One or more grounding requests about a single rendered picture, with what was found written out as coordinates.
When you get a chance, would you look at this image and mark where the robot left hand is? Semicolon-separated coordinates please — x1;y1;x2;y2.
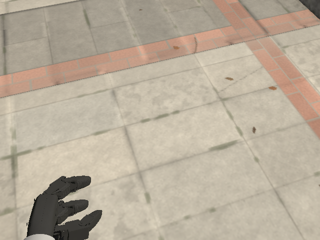
26;175;102;240

